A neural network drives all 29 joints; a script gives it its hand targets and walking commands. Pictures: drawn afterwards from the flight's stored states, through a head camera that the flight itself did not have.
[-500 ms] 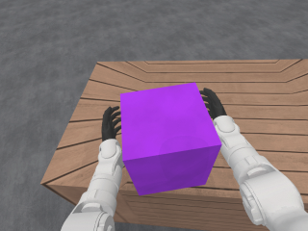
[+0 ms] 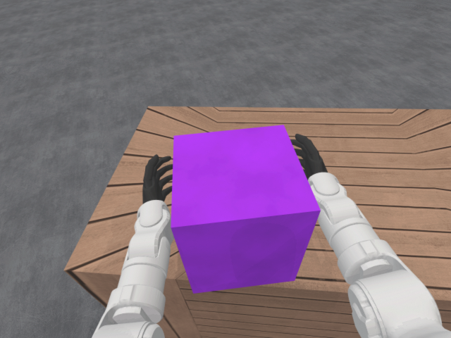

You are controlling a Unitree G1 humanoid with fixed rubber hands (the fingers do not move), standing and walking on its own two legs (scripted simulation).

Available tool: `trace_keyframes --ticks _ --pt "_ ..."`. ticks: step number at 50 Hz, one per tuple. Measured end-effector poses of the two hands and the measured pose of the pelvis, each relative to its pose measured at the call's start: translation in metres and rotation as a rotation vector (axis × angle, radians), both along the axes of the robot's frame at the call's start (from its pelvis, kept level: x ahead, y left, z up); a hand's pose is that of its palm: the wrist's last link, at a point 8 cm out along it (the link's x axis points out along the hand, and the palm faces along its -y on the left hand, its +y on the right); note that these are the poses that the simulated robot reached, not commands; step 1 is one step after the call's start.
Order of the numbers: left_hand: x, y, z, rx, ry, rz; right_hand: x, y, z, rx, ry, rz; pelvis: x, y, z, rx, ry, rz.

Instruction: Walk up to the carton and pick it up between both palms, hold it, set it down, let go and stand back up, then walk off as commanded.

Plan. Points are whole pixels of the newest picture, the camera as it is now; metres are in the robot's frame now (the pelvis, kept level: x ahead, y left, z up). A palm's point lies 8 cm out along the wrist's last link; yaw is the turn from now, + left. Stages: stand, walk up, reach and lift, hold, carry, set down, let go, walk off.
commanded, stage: reach and lift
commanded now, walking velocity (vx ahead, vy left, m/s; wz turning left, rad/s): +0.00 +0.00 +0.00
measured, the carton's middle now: (237, 211) +0.36 +0.03 +0.03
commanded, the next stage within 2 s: hold in 1.92 s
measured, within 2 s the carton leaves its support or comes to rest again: neither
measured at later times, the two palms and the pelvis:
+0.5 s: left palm (152, 169) +0.36 +0.18 +0.14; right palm (325, 158) +0.40 -0.12 +0.15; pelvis +0.00 +0.00 +0.00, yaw +1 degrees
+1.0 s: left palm (148, 148) +0.38 +0.18 +0.18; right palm (331, 147) +0.39 -0.12 +0.18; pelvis +0.00 +0.01 +0.00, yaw +2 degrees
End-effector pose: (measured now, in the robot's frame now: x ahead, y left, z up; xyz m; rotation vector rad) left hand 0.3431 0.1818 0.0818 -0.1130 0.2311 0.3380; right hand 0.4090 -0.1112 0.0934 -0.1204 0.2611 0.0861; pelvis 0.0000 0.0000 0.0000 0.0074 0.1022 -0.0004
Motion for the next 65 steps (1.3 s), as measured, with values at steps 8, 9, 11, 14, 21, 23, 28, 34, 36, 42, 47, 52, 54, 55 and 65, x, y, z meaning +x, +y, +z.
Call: trace_keyframes --ticks 8,9,11,14,21,23,28,34,36,42,47,52,54,55,65 --pt "0.008 -0.005 0.014 0.004 -0.021 -0.039 -0.003 -0.007 0.015 0.011 -0.020 -0.043 -0.001 -0.001 0.000 0.000 -0.003 0.003" --pt "0.010 -0.006 0.016 0.005 -0.023 -0.045 -0.003 -0.008 0.017 0.010 -0.023 -0.048 -0.001 -0.001 0.000 0.000 -0.003 0.004" --pt "0.013 -0.007 0.019 0.009 -0.023 -0.056 -0.003 -0.009 0.021 0.008 -0.024 -0.060 -0.001 -0.001 0.000 0.000 -0.003 0.004" --pt "0.017 -0.008 0.025 0.014 -0.029 -0.071 -0.003 -0.012 0.026 0.006 -0.029 -0.074 -0.001 -0.001 0.000 -0.001 -0.003 0.006" --pt "0.022 -0.005 0.043 0.040 -0.054 -0.107 -0.007 -0.010 0.046 0.019 -0.060 -0.105 -0.001 0.000 0.000 -0.003 -0.017 0.012" --pt "0.022 -0.003 0.049 0.042 -0.054 -0.112 -0.009 -0.008 0.049 0.017 -0.057 -0.110 -0.002 0.001 0.001 -0.004 -0.026 0.016" --pt "0.023 -0.002 0.064 0.043 -0.063 -0.132 -0.016 -0.008 0.059 0.023 -0.067 -0.131 -0.004 0.002 0.001 -0.005 -0.045 0.023" --pt "0.023 -0.001 0.077 0.052 -0.060 -0.150 -0.020 -0.007 0.069 0.021 -0.067 -0.145 -0.005 0.004 0.001 -0.005 -0.063 0.025" --pt "0.024 -0.002 0.080 0.054 -0.061 -0.158 -0.021 -0.008 0.072 0.032 -0.067 -0.155 -0.006 0.005 0.001 -0.005 -0.068 0.028" --pt "0.029 -0.004 0.091 0.062 -0.069 -0.173 -0.020 -0.010 0.078 0.058 -0.072 -0.173 -0.006 0.006 0.002 -0.006 -0.071 0.029" --pt "0.032 -0.003 0.094 0.063 -0.065 -0.183 -0.020 -0.010 0.080 0.057 -0.070 -0.178 -0.005 0.007 0.002 -0.007 -0.074 0.030" --pt "0.033 -0.001 0.097 0.064 -0.067 -0.183 -0.019 -0.008 0.083 0.073 -0.070 -0.182 -0.004 0.008 0.002 -0.008 -0.074 0.030" --pt "0.033 -0.001 0.099 0.065 -0.070 -0.185 -0.019 -0.008 0.085 0.076 -0.074 -0.184 -0.004 0.008 0.002 -0.008 -0.074 0.031" --pt "0.033 -0.001 0.099 0.064 -0.070 -0.186 -0.019 -0.009 0.085 0.075 -0.073 -0.184 -0.004 0.008 0.002 -0.008 -0.075 0.031" --pt "0.031 -0.001 0.110 0.070 -0.075 -0.190 -0.022 -0.008 0.095 0.090 -0.078 -0.189 -0.005 0.008 0.002 -0.008 -0.082 0.031"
